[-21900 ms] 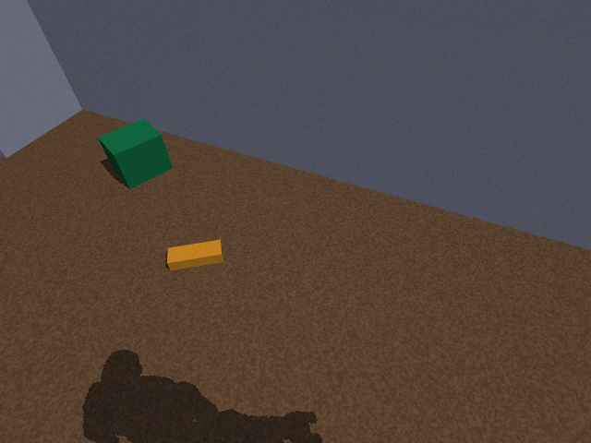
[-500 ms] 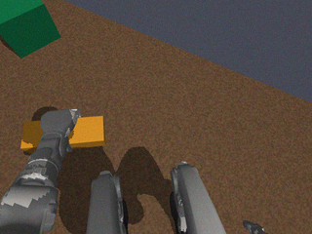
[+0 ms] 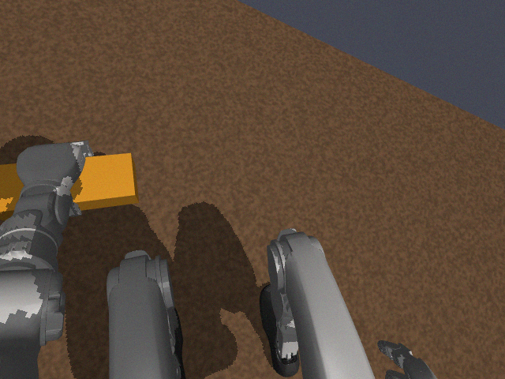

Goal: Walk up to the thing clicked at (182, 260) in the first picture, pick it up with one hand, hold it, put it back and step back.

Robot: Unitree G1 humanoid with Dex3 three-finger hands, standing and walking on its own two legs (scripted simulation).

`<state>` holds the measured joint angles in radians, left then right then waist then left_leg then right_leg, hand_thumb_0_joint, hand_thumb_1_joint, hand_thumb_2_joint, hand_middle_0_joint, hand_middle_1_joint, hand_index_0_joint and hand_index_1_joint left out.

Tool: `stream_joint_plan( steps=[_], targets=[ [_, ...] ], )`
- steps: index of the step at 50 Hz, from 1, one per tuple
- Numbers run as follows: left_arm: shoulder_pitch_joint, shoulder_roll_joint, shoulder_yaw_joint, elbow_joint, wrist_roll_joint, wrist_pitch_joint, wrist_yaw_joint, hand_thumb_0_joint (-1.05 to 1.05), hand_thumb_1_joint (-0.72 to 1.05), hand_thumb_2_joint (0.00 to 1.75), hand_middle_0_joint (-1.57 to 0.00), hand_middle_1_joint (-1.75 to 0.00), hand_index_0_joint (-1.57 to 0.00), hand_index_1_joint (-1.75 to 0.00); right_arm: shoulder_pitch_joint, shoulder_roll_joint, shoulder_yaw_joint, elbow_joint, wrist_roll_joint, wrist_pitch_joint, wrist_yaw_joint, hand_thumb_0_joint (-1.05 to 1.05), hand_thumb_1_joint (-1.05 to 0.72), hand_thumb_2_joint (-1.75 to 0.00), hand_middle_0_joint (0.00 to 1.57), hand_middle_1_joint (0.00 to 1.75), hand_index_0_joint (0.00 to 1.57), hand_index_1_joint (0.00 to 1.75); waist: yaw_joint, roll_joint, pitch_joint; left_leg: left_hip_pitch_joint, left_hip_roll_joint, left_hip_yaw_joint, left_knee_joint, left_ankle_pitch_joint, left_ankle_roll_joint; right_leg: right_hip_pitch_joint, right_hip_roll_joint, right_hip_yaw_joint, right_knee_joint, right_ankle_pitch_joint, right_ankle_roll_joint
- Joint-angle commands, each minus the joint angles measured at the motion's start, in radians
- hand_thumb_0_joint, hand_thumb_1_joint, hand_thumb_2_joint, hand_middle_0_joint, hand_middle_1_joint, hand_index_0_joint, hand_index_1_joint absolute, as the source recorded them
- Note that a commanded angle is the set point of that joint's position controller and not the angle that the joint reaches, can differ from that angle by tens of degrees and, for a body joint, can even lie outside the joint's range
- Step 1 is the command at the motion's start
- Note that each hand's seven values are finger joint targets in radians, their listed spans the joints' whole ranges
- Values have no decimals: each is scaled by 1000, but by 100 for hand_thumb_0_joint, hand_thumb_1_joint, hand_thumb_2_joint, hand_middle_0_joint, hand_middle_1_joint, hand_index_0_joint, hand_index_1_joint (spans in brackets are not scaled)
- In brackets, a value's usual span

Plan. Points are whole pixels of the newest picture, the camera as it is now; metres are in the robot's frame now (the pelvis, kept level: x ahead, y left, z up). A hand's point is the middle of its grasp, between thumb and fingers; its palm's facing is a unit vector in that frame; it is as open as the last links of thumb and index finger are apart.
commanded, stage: crouch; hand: left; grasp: from above
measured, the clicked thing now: (68, 185) +0.46 +0.27 -0.20
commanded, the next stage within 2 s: lower in 0.54 s
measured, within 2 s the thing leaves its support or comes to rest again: neither
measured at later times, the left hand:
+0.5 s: hand (79, 187) +0.46 +0.27 -0.22, palm faces -0.46 -0.05 -0.89, open 10.8 cm
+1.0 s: hand (88, 192) +0.46 +0.27 -0.28, palm faces -0.46 -0.06 -0.88, open 10.7 cm
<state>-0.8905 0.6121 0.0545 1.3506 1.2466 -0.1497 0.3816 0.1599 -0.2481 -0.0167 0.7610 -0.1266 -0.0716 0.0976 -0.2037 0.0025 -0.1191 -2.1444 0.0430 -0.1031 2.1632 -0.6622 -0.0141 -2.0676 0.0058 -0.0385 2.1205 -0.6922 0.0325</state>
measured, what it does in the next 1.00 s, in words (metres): lowers itself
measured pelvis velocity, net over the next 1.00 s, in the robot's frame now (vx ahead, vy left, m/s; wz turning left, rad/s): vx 0.00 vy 0.00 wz -0.07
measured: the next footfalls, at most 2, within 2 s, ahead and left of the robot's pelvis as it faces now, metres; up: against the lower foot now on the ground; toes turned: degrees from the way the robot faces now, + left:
none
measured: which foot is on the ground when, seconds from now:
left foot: down 0.00-1.00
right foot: down 0.00-1.00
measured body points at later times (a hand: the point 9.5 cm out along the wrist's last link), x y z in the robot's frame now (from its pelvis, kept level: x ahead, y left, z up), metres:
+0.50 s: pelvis -0.01 +0.00 -0.06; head +0.23 +0.05 +0.32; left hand +0.48 +0.27 -0.17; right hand +0.03 -0.28 -0.17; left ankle +0.08 +0.13 -0.37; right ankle +0.09 -0.13 -0.37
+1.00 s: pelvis +0.00 +0.00 -0.09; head +0.25 +0.07 +0.28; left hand +0.48 +0.27 -0.23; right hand +0.03 -0.28 -0.18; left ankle +0.08 +0.13 -0.37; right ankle +0.09 -0.13 -0.37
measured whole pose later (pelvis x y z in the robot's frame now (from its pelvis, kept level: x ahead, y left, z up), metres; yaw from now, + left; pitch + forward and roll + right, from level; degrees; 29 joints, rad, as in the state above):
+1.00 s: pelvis +0.00 +0.00 -0.09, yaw -4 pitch +32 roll -8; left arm -0.97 0.78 0.12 1.52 1.30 -0.22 0.45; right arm 0.13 -0.28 0.10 0.75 -0.18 -0.09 0.15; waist -0.27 -0.05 0.01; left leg -2.35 0.04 -0.18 2.45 -0.67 -0.03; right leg -2.25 0.03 -0.08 2.37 -0.69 0.04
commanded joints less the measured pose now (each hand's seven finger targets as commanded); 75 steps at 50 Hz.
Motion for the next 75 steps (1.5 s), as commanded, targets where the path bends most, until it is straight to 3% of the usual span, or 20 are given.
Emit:
stream_joint_plan(
  steps=[1, 17, 28, 32, 38, 42, 43, 44, 48, 50, 54, 57, 62, 63, 64, 67, 69, 71, 72, 75],
  targets=[
    [-369, 259, 45, -138, -9, -10, 50, 0, 56, 82, -87, -81, -91, -76, 216, -224, -70, -8, -1, -2, -5, 0, -90, -90, 20, 30, 20, 30, -10, 243, -667, 534, -24, 66, -193, 167, 32, 259, 29, -72, -213, 228, -68],
    [-428, 350, 67, -24, 3, -33, 63, 0, 61, 85, -89, -86, -94, -81, 205, -253, -31, 0, -16, -6, 16, 0, -90, -90, 20, 30, 20, 30, -31, 248, -630, 392, -25, 71, -77, 114, 39, 190, 43, -97, -106, 185, -68],
    [-431, 356, 47, -17, 3, -39, 62, 0, 55, 78, -87, -82, -92, -77, 194, -261, -8, 2, -20, -9, 20, 0, -90, -90, 20, 30, 20, 30, -44, 273, -599, 363, -20, 66, -25, 116, 37, 163, 52, -113, -63, 195, -66],
    [-420, 387, 69, -54, 1, -45, 65, 0, 58, 79, -90, -80, -94, -76, 201, -259, -4, 4, -24, -4, 23, 0, -90, -90, 20, 30, 20, 30, -32, 273, -626, 345, -20, 70, -10, 134, 39, 201, 54, -111, -58, 216, -62],
    [-412, 353, 42, 11, 6, -54, 69, 0, 53, 78, -91, -76, -93, -74, 190, -269, 15, 2, -29, -3, 26, 0, -90, -90, 20, 30, 20, 30, -60, 255, -561, 312, -21, 51, 7, 120, 37, 145, 56, -131, -32, 203, -62],
    [-433, 413, 74, -8, 22, -71, 90, 0, 56, 81, -95, -75, -96, -74, 199, -274, 22, 4, -42, -10, 31, 0, -91, -90, 20, 30, 20, 30, -68, 274, -576, 322, -17, 52, 48, 178, 37, 171, 60, -134, -7, 270, -57],
    [-374, 375, 61, 69, 23, -64, 92, 0, 57, 81, -95, -75, -97, -74, 189, -274, 30, -1, -42, -12, 33, 0, -91, -90, 20, 30, 20, 30, -63, 272, -544, 316, -21, 54, 41, 159, 36, 159, 58, -133, -9, 246, -57],
    [-432, 404, 74, 0, 22, -75, 100, 0, 58, 80, -94, -75, -96, -73, 193, -277, 26, 4, -48, -13, 35, 0, -90, -90, 20, 30, 20, 30, -78, 289, -564, 322, -17, 50, 49, 165, 35, 157, 61, -139, -5, 254, -56],
    [-408, 441, 102, 3, 39, -75, 127, 0, 57, 80, -95, -74, -96, -73, 187, -287, 34, -4, -56, -14, 38, 0, -91, -90, 20, 30, 20, 30, -64, 328, -574, 342, -19, 44, 46, 152, 28, 140, 60, -150, 14, 233, -62],
    [-390, 390, 68, 72, 35, -64, 133, 0, 60, 80, -96, -75, -97, -74, 163, -284, 41, -5, -60, -22, 45, 0, -91, -90, 20, 30, 20, 30, -78, 323, -541, 332, -16, 42, 59, 136, 29, 112, 66, -149, 21, 227, -62],
    [-415, 464, 114, 17, 37, -64, 154, 0, 59, 84, -94, -76, -97, -74, 178, -294, 44, 2, -69, -28, 49, 0, -90, -90, 20, 30, 20, 30, -77, 348, -553, 318, -15, 40, 69, 145, 29, 128, 64, -154, 30, 236, -60],
    [-426, 446, 109, 39, 39, -64, 162, 0, 60, 84, -95, -76, -97, -74, 177, -304, 49, -9, -77, -37, 56, 0, -90, -90, 20, 30, 20, 30, -108, 344, -533, 320, -13, 32, 86, 166, 28, 114, 68, -168, 47, 259, -59],
    [-383, 466, 117, 124, 38, -64, 164, 0, 62, 85, -96, -76, -98, -74, 180, -312, 63, -4, -92, -50, 65, 0, -90, -90, 20, 30, 20, 30, -113, 322, -507, 289, -12, 29, 112, 168, 31, 134, 71, -172, 51, 266, -55],
    [-382, 440, 88, 141, 34, -65, 161, 0, 62, 84, -96, -76, -98, -74, 171, -309, 71, -9, -90, -54, 69, 0, -90, -90, 20, 30, 20, 30, -106, 332, -492, 282, -12, 25, 107, 143, 28, 113, 74, -172, 50, 236, -59],
    [-406, 484, 119, 132, 33, -70, 165, 0, 63, 85, -96, -77, -99, -75, 176, -324, 71, -11, -97, -60, 71, 0, -90, -90, 20, 30, 20, 30, -128, 330, -492, 286, -12, 21, 118, 150, 28, 122, 72, -181, 56, 247, -59],
    [-383, 484, 119, 150, 38, -78, 171, 0, 66, 82, -97, -77, -101, -74, 160, -333, 81, -25, -103, -65, 76, 0, -90, -90, 20, 30, 20, 30, -124, 325, -469, 271, -13, 17, 119, 137, 28, 118, 75, -189, 57, 227, -61],
    [-362, 540, 161, 153, 42, -84, 185, 0, 65, 85, -99, -75, -101, -73, 172, -340, 91, -20, -108, -65, 75, 0, -90, -90, 20, 30, 20, 30, -116, 328, -477, 278, -10, 11, 119, 155, 28, 137, 76, -194, 61, 246, -57],
    [-370, 525, 137, 149, 54, -92, 189, 0, 64, 84, -98, -75, -100, -73, 164, -333, 95, -21, -114, -67, 81, 0, -90, -90, 20, 30, 20, 30, -126, 351, -488, 275, -7, 15, 130, 164, 27, 162, 81, -182, 65, 266, -55],
    [-363, 552, 166, 151, 51, -94, 200, 0, 66, 85, -99, -76, -101, -74, 171, -336, 101, -15, -119, -65, 81, 0, -90, -90, 20, 30, 20, 30, -126, 335, -502, 268, -5, 10, 136, 177, 30, 181, 83, -188, 65, 282, -51],
    [-374, 549, 151, 166, 54, -97, 214, 0, 66, 86, -100, -74, -102, -73, 157, -342, 105, -19, -125, -73, 87, 0, -90, -90, 20, 30, 20, 30, -137, 339, -466, 244, -4, 8, 145, 157, 30, 163, 84, -183, 65, 265, -53]
  ],
)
